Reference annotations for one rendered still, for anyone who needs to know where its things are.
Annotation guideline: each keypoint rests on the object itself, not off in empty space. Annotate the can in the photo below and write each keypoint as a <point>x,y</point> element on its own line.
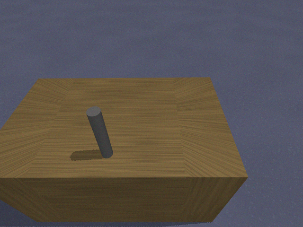
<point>97,123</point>

